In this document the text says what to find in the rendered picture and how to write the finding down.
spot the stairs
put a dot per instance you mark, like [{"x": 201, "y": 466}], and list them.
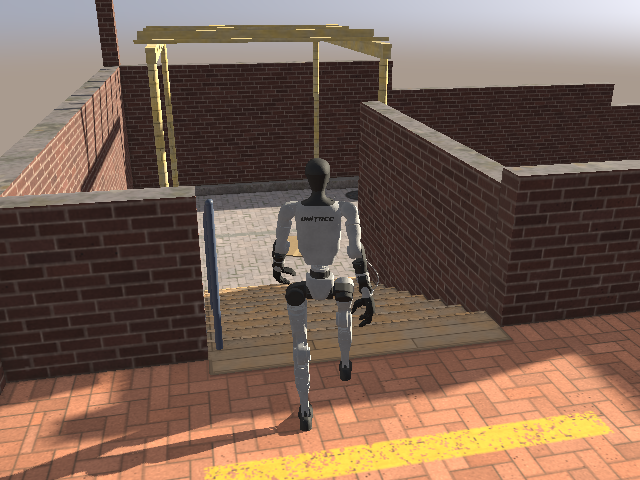
[{"x": 312, "y": 324}]

